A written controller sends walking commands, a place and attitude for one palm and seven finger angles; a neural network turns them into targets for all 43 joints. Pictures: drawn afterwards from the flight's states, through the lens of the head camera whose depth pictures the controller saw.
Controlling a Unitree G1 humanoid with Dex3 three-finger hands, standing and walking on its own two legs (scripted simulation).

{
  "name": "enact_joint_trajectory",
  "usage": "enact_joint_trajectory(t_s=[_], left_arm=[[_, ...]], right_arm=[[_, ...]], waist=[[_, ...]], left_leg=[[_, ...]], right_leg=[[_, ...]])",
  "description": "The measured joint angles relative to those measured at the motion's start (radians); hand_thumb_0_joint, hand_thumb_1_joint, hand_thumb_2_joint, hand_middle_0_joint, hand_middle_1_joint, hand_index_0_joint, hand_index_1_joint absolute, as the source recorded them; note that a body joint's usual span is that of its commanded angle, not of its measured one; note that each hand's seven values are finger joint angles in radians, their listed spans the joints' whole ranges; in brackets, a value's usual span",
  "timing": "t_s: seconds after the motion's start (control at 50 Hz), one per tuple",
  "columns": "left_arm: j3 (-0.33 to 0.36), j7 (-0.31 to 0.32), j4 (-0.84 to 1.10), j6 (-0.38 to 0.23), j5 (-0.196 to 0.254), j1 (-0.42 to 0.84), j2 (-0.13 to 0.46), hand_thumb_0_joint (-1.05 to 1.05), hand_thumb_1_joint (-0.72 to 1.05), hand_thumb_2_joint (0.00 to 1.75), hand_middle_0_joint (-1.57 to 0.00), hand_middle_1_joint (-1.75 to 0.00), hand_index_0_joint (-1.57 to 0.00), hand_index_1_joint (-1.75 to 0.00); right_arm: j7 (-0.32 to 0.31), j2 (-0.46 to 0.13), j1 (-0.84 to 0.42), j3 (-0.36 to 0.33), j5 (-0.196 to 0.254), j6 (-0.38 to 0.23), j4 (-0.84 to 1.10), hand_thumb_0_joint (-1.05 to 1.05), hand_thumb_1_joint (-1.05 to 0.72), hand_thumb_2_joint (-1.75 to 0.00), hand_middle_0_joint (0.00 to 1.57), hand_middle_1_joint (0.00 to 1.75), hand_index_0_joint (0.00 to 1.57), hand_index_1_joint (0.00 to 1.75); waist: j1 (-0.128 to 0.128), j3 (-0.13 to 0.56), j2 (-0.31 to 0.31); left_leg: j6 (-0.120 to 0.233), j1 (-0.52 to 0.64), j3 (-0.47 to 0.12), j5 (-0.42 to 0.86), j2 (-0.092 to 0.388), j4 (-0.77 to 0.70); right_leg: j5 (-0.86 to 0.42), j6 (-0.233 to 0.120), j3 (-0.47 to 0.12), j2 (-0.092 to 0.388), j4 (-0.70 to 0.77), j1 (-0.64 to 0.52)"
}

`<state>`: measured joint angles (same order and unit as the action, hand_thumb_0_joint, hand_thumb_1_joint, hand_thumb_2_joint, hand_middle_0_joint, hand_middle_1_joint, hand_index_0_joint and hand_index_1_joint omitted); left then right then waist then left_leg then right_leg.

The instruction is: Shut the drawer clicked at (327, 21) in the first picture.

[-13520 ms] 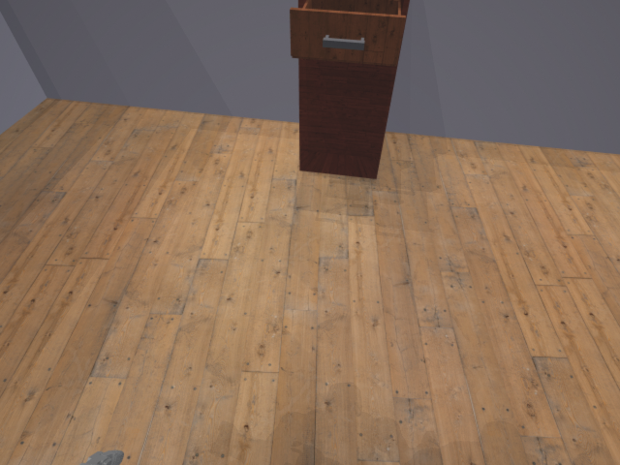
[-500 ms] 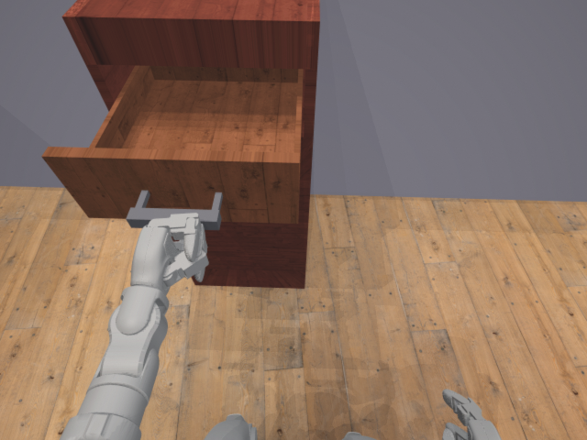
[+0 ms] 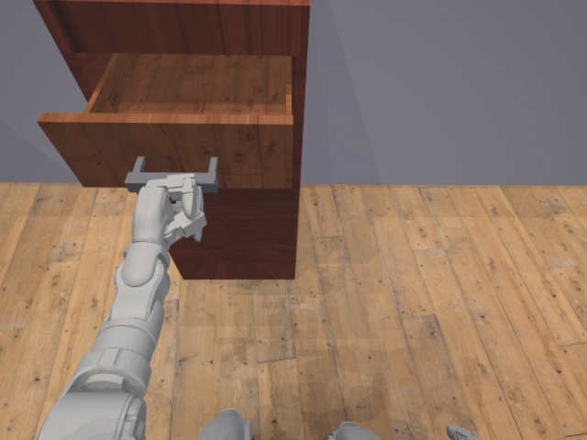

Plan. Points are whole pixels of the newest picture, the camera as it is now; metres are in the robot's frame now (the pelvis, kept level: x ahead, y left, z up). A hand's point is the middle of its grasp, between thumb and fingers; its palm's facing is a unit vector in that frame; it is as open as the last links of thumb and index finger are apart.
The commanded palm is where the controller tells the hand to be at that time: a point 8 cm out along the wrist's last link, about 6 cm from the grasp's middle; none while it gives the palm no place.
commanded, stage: push the drawer shut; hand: left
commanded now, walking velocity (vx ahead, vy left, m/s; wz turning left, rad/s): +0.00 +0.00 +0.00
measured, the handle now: (175, 172) +0.48 +0.17 +0.06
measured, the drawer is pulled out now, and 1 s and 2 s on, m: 0.17 0.03 0.00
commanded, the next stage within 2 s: pull the fist back off the drawer in 1.74 s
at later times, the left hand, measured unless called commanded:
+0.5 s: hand (207, 177) +0.48 +0.12 +0.06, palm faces -0.02 -1.00 -0.03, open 3.1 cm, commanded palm +0.47 +0.17 +0.07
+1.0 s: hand (214, 147) +0.54 +0.12 +0.06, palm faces +0.00 -1.00 -0.04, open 3.0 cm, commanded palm +0.53 +0.17 +0.07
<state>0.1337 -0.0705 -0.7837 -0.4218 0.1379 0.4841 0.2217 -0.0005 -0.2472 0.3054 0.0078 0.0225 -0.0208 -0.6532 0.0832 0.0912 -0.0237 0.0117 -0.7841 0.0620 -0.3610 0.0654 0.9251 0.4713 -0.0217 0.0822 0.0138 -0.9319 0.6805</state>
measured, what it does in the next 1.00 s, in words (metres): stands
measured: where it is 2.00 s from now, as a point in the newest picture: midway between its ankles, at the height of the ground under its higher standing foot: outside the picture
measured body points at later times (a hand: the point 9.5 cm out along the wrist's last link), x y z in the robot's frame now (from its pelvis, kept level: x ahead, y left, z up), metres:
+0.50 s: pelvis +0.00 +0.00 -0.01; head +0.09 +0.00 +0.43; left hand +0.47 +0.18 +0.07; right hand +0.02 -0.26 -0.13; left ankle +0.05 +0.12 -0.68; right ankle -0.01 -0.11 -0.68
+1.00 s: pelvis +0.00 +0.00 -0.02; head +0.13 +0.01 +0.41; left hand +0.53 +0.17 +0.07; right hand -0.03 -0.26 -0.13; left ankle +0.05 +0.12 -0.68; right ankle -0.01 -0.11 -0.68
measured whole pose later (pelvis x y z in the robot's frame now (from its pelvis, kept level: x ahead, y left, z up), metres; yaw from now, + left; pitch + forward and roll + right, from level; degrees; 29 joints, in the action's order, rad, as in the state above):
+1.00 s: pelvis +0.00 +0.00 -0.02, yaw -1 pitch +22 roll -3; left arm 0.33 -0.06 -1.25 -0.40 0.02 1.02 0.43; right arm 0.03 -0.26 0.41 0.02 -0.03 0.03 -0.66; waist 0.21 0.11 -0.04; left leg 0.01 -1.05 0.04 -0.40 0.10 1.05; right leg 0.49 -0.03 0.10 -0.01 -1.03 0.92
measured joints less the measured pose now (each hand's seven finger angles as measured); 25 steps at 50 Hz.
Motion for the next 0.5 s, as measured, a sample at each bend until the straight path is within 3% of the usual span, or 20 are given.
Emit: enact_joint_trajectory(t_s=[0.18,0.5], left_arm=[[0.037,-0.006,-0.142,-0.026,-0.017,0.130,0.022,-0.02,0.76,0.91,-1.40,-1.60,-1.40,-1.60],[0.120,-0.016,-0.310,-0.027,-0.043,0.304,0.091,0.00,0.79,0.91,-1.40,-1.60,-1.40,-1.60]], right_arm=[[0.002,0.000,0.009,0.003,-0.006,0.013,-0.007,0.01,-0.91,-0.90,0.20,0.30,0.20,0.30],[0.013,-0.006,0.066,0.000,-0.024,0.032,-0.012,0.01,-0.91,-0.90,0.20,0.30,0.20,0.30]], waist=[[0.013,0.001,0.002],[0.056,0.013,-0.006]], left_leg=[[0.001,-0.046,-0.005,-0.003,0.003,0.026],[-0.001,-0.127,-0.006,-0.017,0.018,0.067]], right_leg=[[0.004,-0.001,0.003,-0.002,-0.025,0.044],[0.010,-0.005,0.001,-0.016,-0.057,0.125]])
